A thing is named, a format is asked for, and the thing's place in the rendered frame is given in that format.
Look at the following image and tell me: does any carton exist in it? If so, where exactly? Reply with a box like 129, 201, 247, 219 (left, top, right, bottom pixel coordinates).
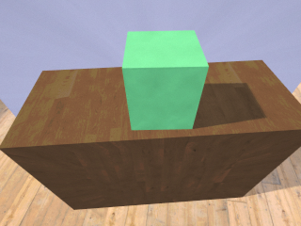
122, 30, 209, 131

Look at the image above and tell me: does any pedestal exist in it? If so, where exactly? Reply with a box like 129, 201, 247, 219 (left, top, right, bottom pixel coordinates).
0, 60, 301, 210

